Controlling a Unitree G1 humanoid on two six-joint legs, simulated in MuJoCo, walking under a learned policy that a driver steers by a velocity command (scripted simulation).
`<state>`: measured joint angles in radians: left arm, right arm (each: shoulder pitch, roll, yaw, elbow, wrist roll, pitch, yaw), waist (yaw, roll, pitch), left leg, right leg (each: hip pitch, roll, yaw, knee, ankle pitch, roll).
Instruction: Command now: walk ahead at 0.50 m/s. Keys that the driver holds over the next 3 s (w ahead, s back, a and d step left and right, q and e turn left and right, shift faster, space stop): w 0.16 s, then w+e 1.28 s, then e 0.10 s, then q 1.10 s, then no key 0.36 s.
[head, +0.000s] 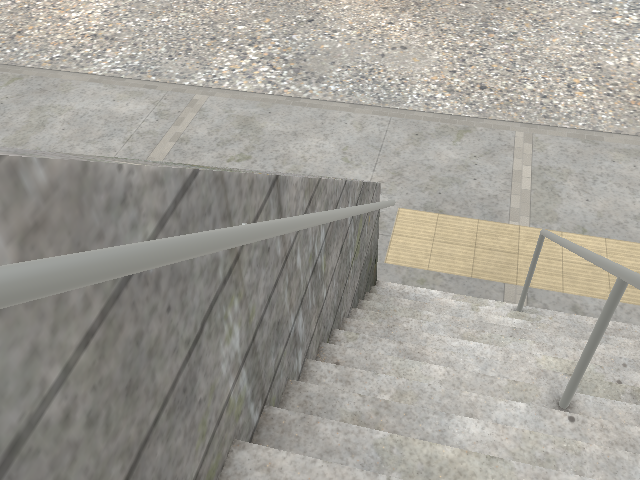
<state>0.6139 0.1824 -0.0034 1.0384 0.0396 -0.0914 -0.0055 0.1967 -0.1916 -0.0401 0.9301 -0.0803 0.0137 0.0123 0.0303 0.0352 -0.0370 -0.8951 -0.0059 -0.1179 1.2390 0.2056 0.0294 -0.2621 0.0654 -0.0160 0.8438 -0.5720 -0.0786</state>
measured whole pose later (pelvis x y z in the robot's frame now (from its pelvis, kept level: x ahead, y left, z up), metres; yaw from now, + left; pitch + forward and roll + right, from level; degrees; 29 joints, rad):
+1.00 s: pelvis +0.50 +0.03 -0.39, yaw -25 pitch +1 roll -3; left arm 0.51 0.18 -0.02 1.09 0.09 -0.09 -0.07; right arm 0.20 -0.23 0.00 0.91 -0.11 -0.08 0.10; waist 0.04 0.04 -0.01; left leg -0.87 0.14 -0.08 1.26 0.08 0.05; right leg -0.35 0.08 -0.02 0.76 -0.43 -0.08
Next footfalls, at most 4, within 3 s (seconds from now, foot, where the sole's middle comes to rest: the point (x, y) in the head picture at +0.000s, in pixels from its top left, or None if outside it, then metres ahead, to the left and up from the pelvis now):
0.26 left None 0.27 0.18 -0.93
0.78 right None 0.48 -0.07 -1.13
1.20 left None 0.73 0.10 -1.33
1.56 right None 0.73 -0.10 -1.33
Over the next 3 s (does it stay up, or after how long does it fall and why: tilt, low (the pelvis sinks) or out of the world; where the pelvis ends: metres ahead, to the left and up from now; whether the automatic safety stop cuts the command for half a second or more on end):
stays up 0.90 -0.06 -0.78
